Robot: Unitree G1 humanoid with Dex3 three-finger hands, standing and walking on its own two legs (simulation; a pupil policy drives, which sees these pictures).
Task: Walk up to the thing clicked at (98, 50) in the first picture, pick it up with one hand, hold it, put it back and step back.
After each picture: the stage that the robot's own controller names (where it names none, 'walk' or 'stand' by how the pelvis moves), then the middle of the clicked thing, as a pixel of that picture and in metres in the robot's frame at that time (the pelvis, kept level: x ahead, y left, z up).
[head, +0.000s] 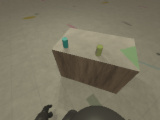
stand; (99, 50) +0.69 -0.06 -0.07
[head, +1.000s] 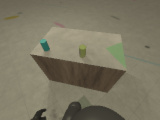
walk; (82, 51) +0.59 +0.14 -0.04
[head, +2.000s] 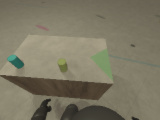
stand; (62, 65) +0.40 +0.24 -0.04
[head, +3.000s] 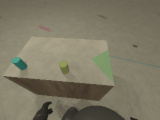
stand; (64, 67) +0.39 +0.24 -0.07
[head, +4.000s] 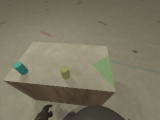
stand; (65, 72) +0.37 +0.23 -0.07
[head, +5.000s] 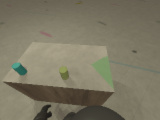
stand; (64, 73) +0.36 +0.23 -0.07
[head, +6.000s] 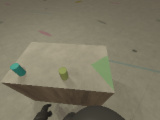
stand; (63, 74) +0.35 +0.23 -0.07
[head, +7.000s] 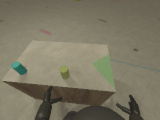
rise first; (64, 72) +0.36 +0.23 -0.07
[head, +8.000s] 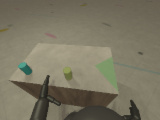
rise first; (68, 73) +0.36 +0.22 -0.07
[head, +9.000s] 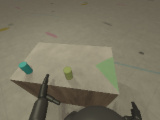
go down; (68, 73) +0.36 +0.22 -0.07
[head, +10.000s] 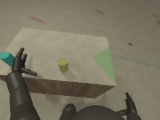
go down; (63, 65) +0.39 +0.20 -0.03
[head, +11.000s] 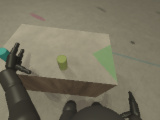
go down; (62, 63) +0.39 +0.20 -0.01
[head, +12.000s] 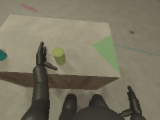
close in; (59, 57) +0.40 +0.20 +0.03
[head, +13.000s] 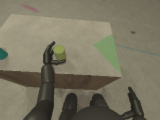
close; (60, 54) +0.42 +0.20 +0.04
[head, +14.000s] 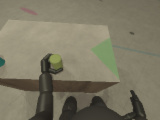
lift; (57, 63) +0.36 +0.21 +0.03
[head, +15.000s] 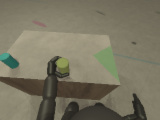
lift; (63, 67) +0.32 +0.18 +0.09
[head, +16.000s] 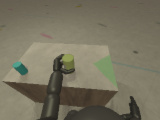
hold; (69, 64) +0.32 +0.15 +0.14
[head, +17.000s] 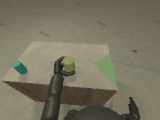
hold; (69, 66) +0.32 +0.15 +0.12
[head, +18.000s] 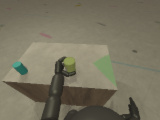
hold; (70, 67) +0.32 +0.14 +0.12
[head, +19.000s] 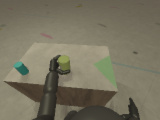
crouch; (64, 65) +0.32 +0.18 +0.12
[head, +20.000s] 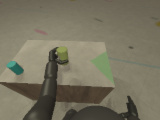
lower; (63, 56) +0.40 +0.19 +0.11
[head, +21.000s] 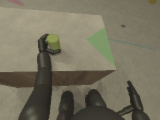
lower; (54, 44) +0.48 +0.20 +0.05
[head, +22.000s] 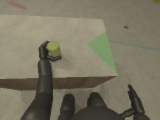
lower; (55, 51) +0.45 +0.20 +0.04
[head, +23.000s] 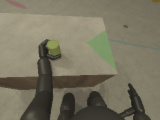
lower; (54, 50) +0.45 +0.20 +0.04
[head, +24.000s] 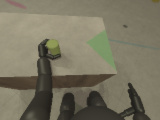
lower; (54, 49) +0.46 +0.20 +0.05
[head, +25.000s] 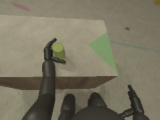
withdraw; (59, 52) +0.44 +0.18 +0.04
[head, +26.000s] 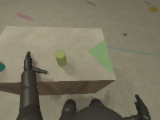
sink last; (61, 59) +0.42 +0.19 +0.01
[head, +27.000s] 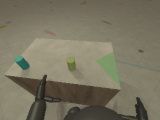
stand; (71, 64) +0.43 +0.19 -0.01
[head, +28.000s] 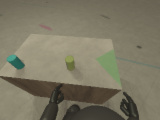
stand; (70, 63) +0.41 +0.18 +0.00
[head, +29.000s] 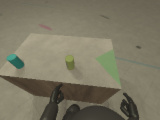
stand; (70, 62) +0.42 +0.18 +0.00
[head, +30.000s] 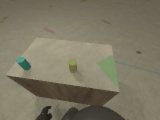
stand; (72, 66) +0.42 +0.17 -0.05
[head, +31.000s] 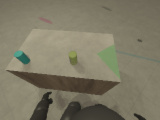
walk; (73, 58) +0.46 +0.16 -0.05
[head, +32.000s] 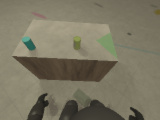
walk; (77, 43) +0.62 +0.16 -0.05
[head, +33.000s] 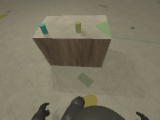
walk; (78, 27) +0.95 +0.25 -0.05
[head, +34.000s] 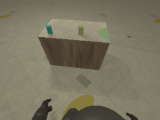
stand; (80, 30) +1.03 +0.20 -0.06
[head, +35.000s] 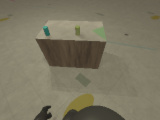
stand; (77, 30) +1.04 +0.23 -0.07
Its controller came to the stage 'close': yes
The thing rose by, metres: 0.17
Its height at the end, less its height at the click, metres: +0.00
